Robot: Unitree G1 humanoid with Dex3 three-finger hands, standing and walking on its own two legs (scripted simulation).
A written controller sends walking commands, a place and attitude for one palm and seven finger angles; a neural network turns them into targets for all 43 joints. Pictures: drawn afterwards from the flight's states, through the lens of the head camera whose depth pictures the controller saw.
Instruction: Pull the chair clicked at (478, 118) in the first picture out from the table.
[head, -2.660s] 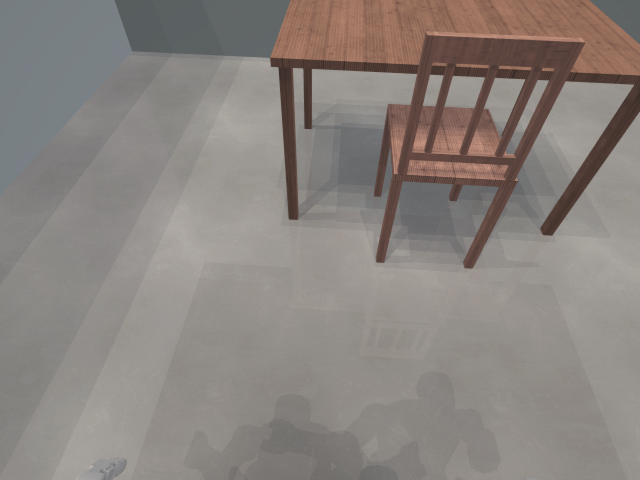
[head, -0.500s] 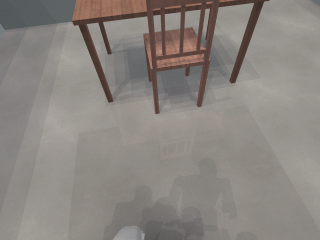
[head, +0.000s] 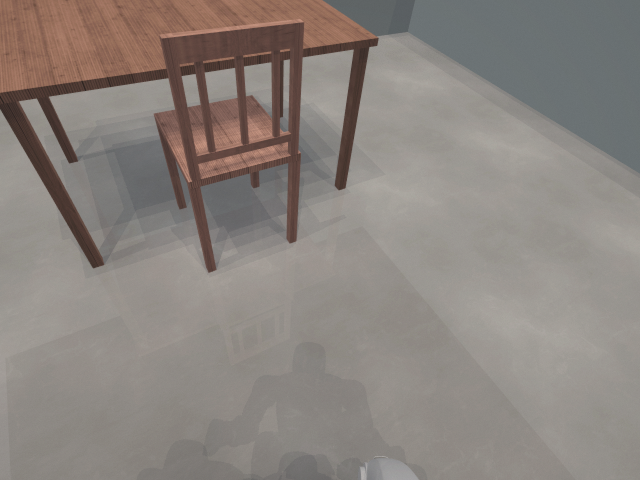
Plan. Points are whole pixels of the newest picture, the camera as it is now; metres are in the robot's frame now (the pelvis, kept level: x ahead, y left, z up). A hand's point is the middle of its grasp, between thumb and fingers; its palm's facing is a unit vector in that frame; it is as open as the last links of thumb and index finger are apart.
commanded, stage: walk to a spot facing it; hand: left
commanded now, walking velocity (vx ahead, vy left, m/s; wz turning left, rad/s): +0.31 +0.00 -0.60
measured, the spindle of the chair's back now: (242, 102) +1.07 +0.29 -0.10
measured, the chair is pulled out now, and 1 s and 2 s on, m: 0.00 0.00 0.00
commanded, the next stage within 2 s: turn to face it in 1.06 s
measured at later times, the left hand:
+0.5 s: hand (283, 376) +0.32 +0.07 -0.17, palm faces -0.30 -0.94 -0.19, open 7.2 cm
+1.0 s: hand (305, 297) +0.48 +0.05 -0.18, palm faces -0.43 -0.90 -0.13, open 7.4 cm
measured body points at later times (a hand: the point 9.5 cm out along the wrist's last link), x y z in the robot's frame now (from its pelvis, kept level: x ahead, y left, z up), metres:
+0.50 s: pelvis +0.17 -0.08 -0.01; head +0.20 -0.07 +0.44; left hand +0.33 +0.12 -0.16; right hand +0.12 -0.31 -0.15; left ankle +0.25 +0.05 -0.69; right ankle +0.16 -0.17 -0.75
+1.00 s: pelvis +0.38 -0.10 +0.00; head +0.41 -0.09 +0.45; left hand +0.51 +0.10 -0.17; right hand +0.25 -0.29 -0.14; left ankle +0.35 +0.01 -0.75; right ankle +0.38 -0.26 -0.67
